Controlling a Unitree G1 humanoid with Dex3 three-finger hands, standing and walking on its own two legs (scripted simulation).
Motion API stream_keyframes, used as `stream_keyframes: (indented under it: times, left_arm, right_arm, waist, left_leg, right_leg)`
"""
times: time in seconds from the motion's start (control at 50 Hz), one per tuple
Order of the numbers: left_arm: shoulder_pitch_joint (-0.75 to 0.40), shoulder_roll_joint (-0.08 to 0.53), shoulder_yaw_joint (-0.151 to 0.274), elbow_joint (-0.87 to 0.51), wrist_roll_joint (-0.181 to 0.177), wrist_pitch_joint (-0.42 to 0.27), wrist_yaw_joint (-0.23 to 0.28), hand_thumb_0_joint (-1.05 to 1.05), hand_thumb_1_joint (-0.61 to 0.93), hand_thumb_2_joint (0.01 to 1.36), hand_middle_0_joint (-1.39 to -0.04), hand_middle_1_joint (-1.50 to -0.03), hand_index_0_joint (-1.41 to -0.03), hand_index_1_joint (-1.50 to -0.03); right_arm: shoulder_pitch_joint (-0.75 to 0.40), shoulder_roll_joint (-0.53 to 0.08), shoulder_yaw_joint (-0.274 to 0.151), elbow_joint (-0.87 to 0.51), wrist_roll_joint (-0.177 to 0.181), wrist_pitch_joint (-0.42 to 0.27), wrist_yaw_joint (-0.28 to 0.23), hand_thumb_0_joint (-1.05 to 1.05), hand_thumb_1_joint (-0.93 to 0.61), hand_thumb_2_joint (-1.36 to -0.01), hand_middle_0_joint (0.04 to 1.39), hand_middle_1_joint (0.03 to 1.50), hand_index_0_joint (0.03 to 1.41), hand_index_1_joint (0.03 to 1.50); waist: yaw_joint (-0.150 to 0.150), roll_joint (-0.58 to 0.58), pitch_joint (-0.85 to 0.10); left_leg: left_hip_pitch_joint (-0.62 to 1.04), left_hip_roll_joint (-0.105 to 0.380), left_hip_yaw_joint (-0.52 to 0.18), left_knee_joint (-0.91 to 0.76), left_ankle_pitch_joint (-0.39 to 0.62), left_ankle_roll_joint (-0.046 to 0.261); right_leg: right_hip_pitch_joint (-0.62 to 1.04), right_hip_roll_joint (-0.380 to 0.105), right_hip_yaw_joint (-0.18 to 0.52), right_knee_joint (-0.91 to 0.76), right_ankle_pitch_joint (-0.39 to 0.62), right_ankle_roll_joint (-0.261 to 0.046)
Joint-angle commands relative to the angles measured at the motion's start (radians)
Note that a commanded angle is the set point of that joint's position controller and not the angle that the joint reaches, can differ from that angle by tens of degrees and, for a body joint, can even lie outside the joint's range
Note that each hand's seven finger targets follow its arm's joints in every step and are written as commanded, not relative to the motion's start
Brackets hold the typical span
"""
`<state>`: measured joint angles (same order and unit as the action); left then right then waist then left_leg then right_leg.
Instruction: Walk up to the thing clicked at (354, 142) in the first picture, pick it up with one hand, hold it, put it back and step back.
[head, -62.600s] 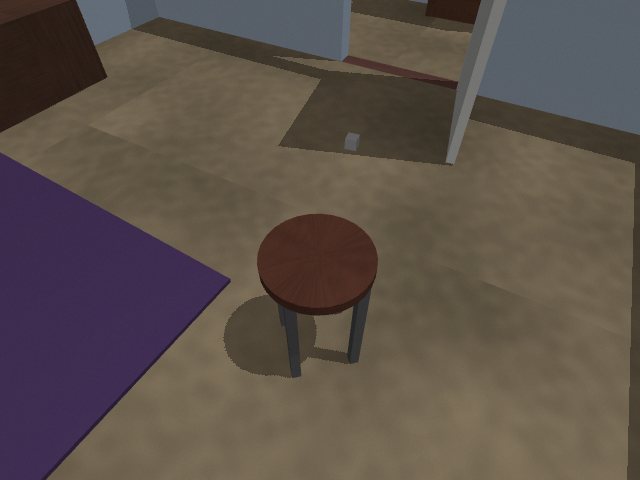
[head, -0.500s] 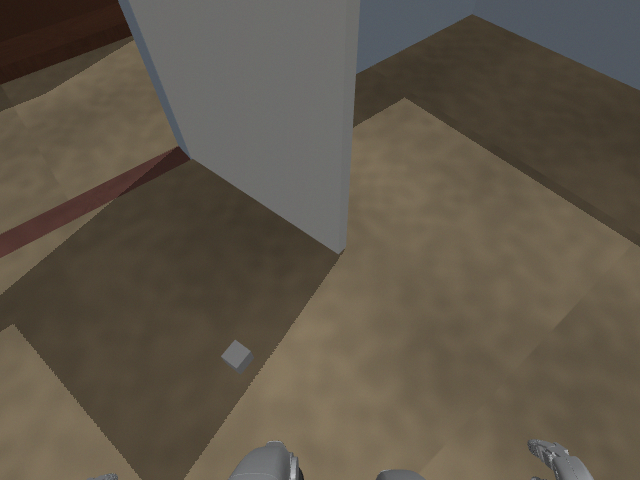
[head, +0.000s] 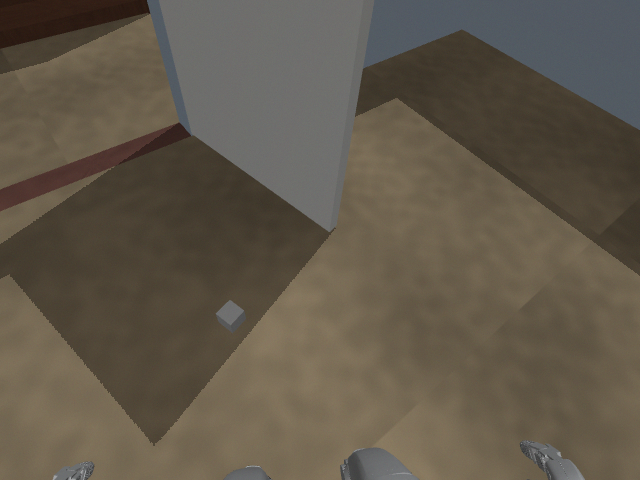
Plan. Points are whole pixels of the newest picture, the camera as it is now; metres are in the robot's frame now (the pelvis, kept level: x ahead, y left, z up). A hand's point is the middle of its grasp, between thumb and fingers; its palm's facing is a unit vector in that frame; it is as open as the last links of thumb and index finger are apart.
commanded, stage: step back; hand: left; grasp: from above
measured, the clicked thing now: (231, 316) +0.65 +0.24 -0.73
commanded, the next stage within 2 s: stand in 1.98 s
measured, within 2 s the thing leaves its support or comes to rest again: neither
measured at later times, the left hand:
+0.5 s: hand out of the picture -0.05 +0.26 -0.15, palm faces +0.03 -0.91 -0.41, open 7.4 cm
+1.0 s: hand out of the picture -0.30 +0.21 -0.13, palm faces +0.00 -0.91 -0.41, open 7.4 cm
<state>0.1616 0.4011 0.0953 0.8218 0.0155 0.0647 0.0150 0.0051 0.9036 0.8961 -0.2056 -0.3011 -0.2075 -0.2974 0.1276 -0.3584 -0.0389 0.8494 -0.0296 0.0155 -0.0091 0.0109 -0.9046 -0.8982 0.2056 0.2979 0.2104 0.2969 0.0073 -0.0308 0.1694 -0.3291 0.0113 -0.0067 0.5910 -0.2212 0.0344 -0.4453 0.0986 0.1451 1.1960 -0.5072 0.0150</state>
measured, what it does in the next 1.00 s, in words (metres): walks backwards: right foot, then left foot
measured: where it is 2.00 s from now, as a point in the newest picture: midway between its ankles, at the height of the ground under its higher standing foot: outside the picture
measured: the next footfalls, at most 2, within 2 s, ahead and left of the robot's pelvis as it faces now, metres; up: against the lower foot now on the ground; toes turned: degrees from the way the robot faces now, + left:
right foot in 0.16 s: -0.06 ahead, -0.16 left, +0.00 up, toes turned -1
left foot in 0.46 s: -0.12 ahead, +0.09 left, +0.00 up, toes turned +0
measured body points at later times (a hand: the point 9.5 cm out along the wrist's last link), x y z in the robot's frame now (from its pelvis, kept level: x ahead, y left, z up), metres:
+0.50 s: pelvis -0.17 -0.02 -0.02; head -0.11 -0.01 +0.43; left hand -0.05 +0.30 -0.12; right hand -0.10 -0.34 -0.13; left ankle -0.16 +0.09 -0.73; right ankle -0.10 -0.16 -0.73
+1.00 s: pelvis -0.33 -0.06 +0.01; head -0.30 -0.07 +0.46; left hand -0.30 +0.26 -0.10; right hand -0.23 -0.38 -0.10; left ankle -0.30 +0.08 -0.65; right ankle -0.34 -0.18 -0.71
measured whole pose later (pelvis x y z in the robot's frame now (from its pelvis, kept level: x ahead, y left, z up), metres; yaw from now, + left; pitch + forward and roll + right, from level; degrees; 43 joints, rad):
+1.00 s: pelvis -0.33 -0.06 +0.01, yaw -1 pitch -2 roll +1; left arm 0.27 0.35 0.07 0.91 0.05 0.04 0.00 0.01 0.90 0.90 -0.21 -0.30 -0.21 -0.30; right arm 0.17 -0.43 -0.06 0.87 -0.02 0.04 -0.02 0.01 -0.91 -0.90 0.20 0.30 0.21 0.30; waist 0.05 0.01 0.11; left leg -0.51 -0.10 -0.12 1.07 -0.45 0.00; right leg -0.28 -0.03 0.03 0.68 -0.29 -0.07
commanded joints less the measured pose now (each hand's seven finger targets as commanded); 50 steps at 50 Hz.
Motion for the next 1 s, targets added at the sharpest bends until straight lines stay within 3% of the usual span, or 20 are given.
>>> stream_keyframes:
  times: [0.0,0.12,0.14,0.16,0.18,0.24,0.4,0.44,0.46,0.48,0.5,0.56,0.7,0.78,0.8,0.82,0.84,0.9,0.94,0.98]
  left_arm:
    - [0.024,0.163,0.046,-0.082,-0.003,-0.023,0.0,0.0,0.9,0.9,-0.2,-0.3,-0.2,-0.3]
    - [0.232,0.162,0.055,0.023,0.011,-0.036,-0.014,0.0,0.9,0.9,-0.2,-0.3,-0.2,-0.3]
    - [0.206,0.205,0.066,0.007,0.03,-0.039,-0.015,0.0,0.9,0.9,-0.2,-0.3,-0.2,-0.3]
    - [0.155,0.314,0.093,-0.035,0.03,-0.039,-0.016,0.0,0.9,0.9,-0.2,-0.3,-0.2,-0.3]
    - [0.073,0.386,0.099,-0.076,0.034,-0.037,-0.012,0.0,0.9,0.9,-0.2,-0.3,-0.2,-0.3]
    - [-0.107,0.233,0.059,-0.109,0.03,-0.05,0.005,0.0,0.9,0.9,-0.2,-0.3,-0.2,-0.3]
    - [-0.022,0.221,0.045,-0.126,0.014,-0.027,0.018,0.0,0.9,0.9,-0.2,-0.3,-0.2,-0.3]
    - [-0.004,0.169,0.023,-0.136,0.004,-0.009,0.01,0.0,0.9,0.9,-0.2,-0.3,-0.2,-0.3]
    - [0.028,0.121,0.015,-0.136,-0.004,-0.007,0.007,0.0,0.9,0.9,-0.2,-0.3,-0.2,-0.3]
    - [-0.047,0.175,0.034,-0.145,-0.004,-0.007,0.025,0.0,0.9,0.9,-0.2,-0.3,-0.2,-0.3]
    - [-0.073,0.196,0.042,-0.125,0.002,-0.003,0.03,0.0,0.9,0.9,-0.2,-0.3,-0.2,-0.3]
    - [0.019,0.182,0.044,-0.079,-0.012,0.002,0.021,0.0,0.9,0.9,-0.2,-0.3,-0.2,-0.3]
    - [0.014,0.167,0.04,-0.071,0.003,-0.01,-0.004,0.0,0.9,0.9,-0.2,-0.3,-0.2,-0.3]
    - [0.198,0.152,0.042,0.028,0.003,-0.024,-0.016,0.0,0.9,0.9,-0.2,-0.3,-0.2,-0.3]
    - [0.216,0.173,0.051,0.049,0.017,-0.031,-0.012,0.0,0.9,0.9,-0.2,-0.3,-0.2,-0.3]
    - [0.161,0.312,0.083,0.014,0.037,-0.027,-0.008,0.0,0.9,0.9,-0.2,-0.3,-0.2,-0.3]
    - [0.059,0.399,0.094,-0.036,0.042,-0.027,-0.003,0.0,0.9,0.9,-0.2,-0.3,-0.2,-0.3]
    - [-0.07,0.246,0.053,-0.056,0.03,-0.063,0.014,0.0,0.9,0.9,-0.2,-0.3,-0.2,-0.3]
    - [-0.019,0.236,0.056,-0.049,0.035,-0.082,0.012,0.0,0.9,0.9,-0.2,-0.3,-0.2,-0.3]
    - [0.012,0.238,0.056,-0.046,0.04,-0.085,0.005,0.0,0.9,0.9,-0.2,-0.3,-0.2,-0.3]
  right_arm:
    - [0.023,-0.279,-0.078,-0.085,-0.004,-0.017,-0.028,0.0,-0.9,-0.9,0.2,0.3,0.2,0.3]
    - [-0.035,-0.301,-0.084,-0.107,0.006,0.012,-0.016,0.0,-0.9,-0.9,0.2,0.3,0.2,0.3]
    - [-0.012,-0.257,-0.072,-0.11,0.013,0.015,-0.013,0.0,-0.9,-0.9,0.2,0.3,0.2,0.3]
    - [-0.051,-0.196,-0.06,-0.14,0.024,0.009,-0.019,0.0,-0.9,-0.9,0.2,0.3,0.2,0.3]
    - [-0.076,-0.234,-0.077,-0.136,0.015,0.012,-0.034,0.0,-0.9,-0.9,0.2,0.3,0.2,0.3]
    - [0.054,-0.231,-0.073,-0.068,0.03,0.004,-0.027,0.0,-0.9,-0.9,0.2,0.3,0.2,0.3]
    - [0.114,-0.196,-0.061,-0.051,0.008,-0.015,-0.021,0.0,-0.9,-0.9,0.2,0.3,0.2,0.3]
    - [0.144,-0.231,-0.079,-0.033,-0.004,-0.025,-0.024,0.0,-0.9,-0.9,0.2,0.3,0.2,0.3]
    - [0.109,-0.324,-0.099,-0.048,-0.015,-0.026,-0.025,0.0,-0.9,-0.9,0.2,0.3,0.2,0.3]
    - [0.099,-0.421,-0.112,-0.071,-0.004,-0.024,-0.019,0.0,-0.9,-0.9,0.2,0.3,0.2,0.3]
    - [0.082,-0.383,-0.112,-0.064,-0.004,-0.029,-0.024,0.0,-0.9,-0.9,0.2,0.3,0.2,0.3]
    - [-0.019,-0.295,-0.076,-0.074,-0.005,-0.03,-0.038,0.0,-0.9,-0.9,0.2,0.3,0.2,0.3]
    - [0.027,-0.296,-0.082,-0.083,-0.014,-0.008,-0.03,0.0,-0.9,-0.9,0.2,0.3,0.2,0.3]
    - [-0.021,-0.324,-0.087,-0.091,-0.007,0.018,-0.019,0.0,-0.9,-0.9,0.2,0.3,0.2,0.3]
    - [-0.006,-0.285,-0.078,-0.091,-0.001,0.024,-0.016,0.0,-0.9,-0.9,0.2,0.3,0.2,0.3]
    - [-0.109,-0.199,-0.063,-0.133,0.015,0.014,-0.024,0.0,-0.9,-0.9,0.2,0.3,0.2,0.3]
    - [-0.088,-0.226,-0.074,-0.132,0.005,0.017,-0.035,0.0,-0.9,-0.9,0.2,0.3,0.2,0.3]
    - [0.003,-0.222,-0.06,-0.062,0.02,-0.001,-0.027,0.0,-0.9,-0.9,0.2,0.3,0.2,0.3]
    - [0.038,-0.221,-0.056,-0.045,0.009,-0.009,-0.02,0.0,-0.9,-0.9,0.2,0.3,0.2,0.3]
    - [0.061,-0.224,-0.062,-0.039,0.005,0.001,-0.01,0.0,-0.9,-0.9,0.2,0.3,0.2,0.3]
  waist:
    - [-0.046,0.173,-0.188]
    - [0.037,0.218,-0.264]
    - [0.021,0.08,-0.211]
    - [0.046,-0.217,-0.142]
    - [0.071,-0.26,-0.092]
    - [-0.05,-0.11,-0.098]
    - [0.005,-0.161,-0.203]
    - [0.006,-0.033,-0.231]
    - [0.03,0.174,-0.219]
    - [-0.036,0.244,-0.219]
    - [-0.037,0.162,-0.19]
    - [0.033,0.129,-0.173]
    - [-0.031,0.202,-0.201]
    - [0.033,0.246,-0.294]
    - [0.037,0.167,-0.268]
    - [0.103,-0.254,-0.172]
    - [0.092,-0.299,-0.073]
    - [-0.026,-0.036,-0.082]
    - [0.01,-0.067,-0.158]
    - [0.03,-0.085,-0.142]
  left_leg:
    - [0.193,0.243,-0.226,-0.157,0.27,0.223]
    - [-0.011,0.188,-0.166,-0.078,0.022,0.106]
    - [-0.15,0.112,-0.121,0.019,-0.118,0.043]
    - [-0.285,-0.086,-0.043,0.227,-0.298,-0.025]
    - [-0.203,-0.088,-0.122,0.458,-0.388,-0.05]
    - [-0.168,-0.134,-0.157,0.591,-0.239,-0.038]
    - [-0.021,-0.048,0.008,-0.023,-0.162,-0.03]
    - [0.15,0.033,-0.114,-0.206,0.141,0.006]
    - [0.228,0.26,-0.414,-0.221,0.317,0.1]
    - [0.058,0.396,-0.548,-0.239,0.381,0.246]
    - [0.001,0.383,-0.524,-0.234,0.358,0.257]
    - [0.046,0.278,-0.296,-0.163,0.403,0.209]
    - [0.148,0.245,-0.25,-0.182,0.126,0.204]
    - [0.071,0.206,-0.185,-0.139,-0.047,0.132]
    - [-0.036,0.151,-0.144,-0.046,-0.117,0.078]
    - [-0.26,-0.075,-0.047,0.197,-0.314,-0.015]
    - [-0.215,-0.089,-0.127,0.435,-0.382,-0.054]
    - [-0.229,-0.109,-0.173,0.545,-0.26,-0.034]
    - [-0.188,-0.099,-0.125,0.539,-0.226,-0.035]
    - [-0.194,-0.08,-0.106,0.457,-0.23,-0.047]
  right_leg:
    - [-0.008,-0.04,-0.022,-0.18,-0.01,0.023]
    - [0.331,-0.085,-0.15,-0.733,0.194,-0.048]
    - [0.331,-0.162,0.02,-0.787,0.113,-0.079]
    - [0.207,-0.377,0.33,-0.903,0.026,-0.187]
    - [-0.018,-0.531,0.464,-0.963,0.045,-0.318]
    - [0.045,-0.33,0.095,-0.798,0.412,-0.212]
    - [0.328,-0.321,0.031,-0.573,0.673,-0.178]
    - [0.184,-0.246,-0.013,-0.445,0.486,-0.103]
    - [-0.035,-0.094,-0.094,-0.273,0.148,-0.049]
    - [0.011,-0.045,-0.029,-0.116,-0.166,-0.036]
    - [0.023,-0.034,0.056,0.009,-0.142,-0.041]
    - [-0.027,-0.023,0.071,0.148,-0.015,-0.036]
    - [0.034,-0.055,-0.053,-0.253,-0.014,0.01]
    - [0.287,-0.073,-0.179,-0.732,0.123,-0.043]
    - [0.336,-0.09,-0.13,-0.779,0.14,-0.063]
    - [0.204,-0.32,0.298,-0.875,0.002,-0.185]
    - [-0.05,-0.524,0.552,-0.994,-0.106,-0.317]
    - [0.101,-0.356,0.167,-0.758,0.404,-0.217]
    - [0.188,-0.319,0.127,-0.752,0.369,-0.194]
    - [0.218,-0.311,0.129,-0.815,0.045,-0.179]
